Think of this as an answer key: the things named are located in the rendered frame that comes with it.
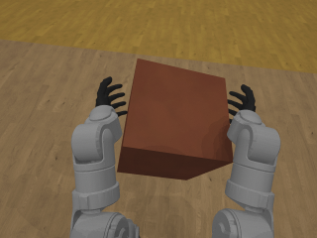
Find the robot left upper arm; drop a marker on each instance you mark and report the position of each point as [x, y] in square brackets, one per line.
[104, 224]

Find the left robot forearm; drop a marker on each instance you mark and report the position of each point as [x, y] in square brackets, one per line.
[93, 156]

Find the left robot hand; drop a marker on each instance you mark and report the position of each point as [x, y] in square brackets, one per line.
[103, 97]

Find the right robot hand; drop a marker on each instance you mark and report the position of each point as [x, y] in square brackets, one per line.
[248, 101]

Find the robot right upper arm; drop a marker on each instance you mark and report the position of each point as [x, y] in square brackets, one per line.
[234, 223]

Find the carton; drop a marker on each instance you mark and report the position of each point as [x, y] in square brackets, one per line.
[176, 124]

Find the left robot thigh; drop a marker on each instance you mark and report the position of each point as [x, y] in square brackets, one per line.
[134, 230]

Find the right robot forearm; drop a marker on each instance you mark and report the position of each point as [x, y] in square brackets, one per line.
[255, 158]

